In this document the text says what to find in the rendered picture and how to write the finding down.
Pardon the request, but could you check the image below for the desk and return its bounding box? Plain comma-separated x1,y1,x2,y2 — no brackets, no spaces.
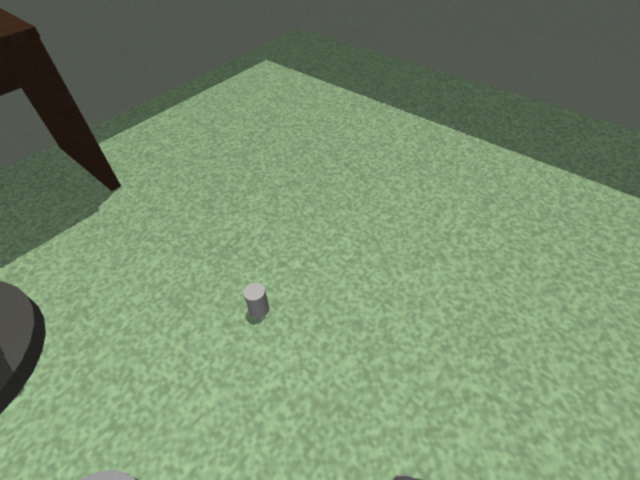
0,8,121,191

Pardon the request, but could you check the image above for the can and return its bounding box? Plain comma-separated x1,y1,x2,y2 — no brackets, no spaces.
243,283,269,318

